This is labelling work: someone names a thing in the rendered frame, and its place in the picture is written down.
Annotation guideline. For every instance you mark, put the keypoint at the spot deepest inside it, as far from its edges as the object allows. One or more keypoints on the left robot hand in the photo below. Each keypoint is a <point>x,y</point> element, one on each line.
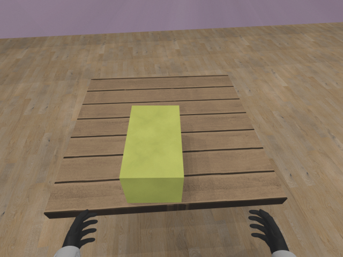
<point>75,234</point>

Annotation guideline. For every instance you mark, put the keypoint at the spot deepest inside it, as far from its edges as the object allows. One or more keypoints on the robot left forearm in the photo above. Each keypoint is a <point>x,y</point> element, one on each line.
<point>68,251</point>

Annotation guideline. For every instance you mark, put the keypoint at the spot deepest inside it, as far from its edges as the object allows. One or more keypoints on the table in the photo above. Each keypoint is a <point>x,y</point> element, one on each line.
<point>224,163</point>

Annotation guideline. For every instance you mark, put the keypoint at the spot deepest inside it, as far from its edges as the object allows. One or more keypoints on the carton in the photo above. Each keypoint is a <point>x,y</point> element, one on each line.
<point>152,165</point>

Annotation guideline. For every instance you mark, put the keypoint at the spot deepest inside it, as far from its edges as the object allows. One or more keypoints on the right robot hand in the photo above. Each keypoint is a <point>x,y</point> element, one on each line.
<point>273,236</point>

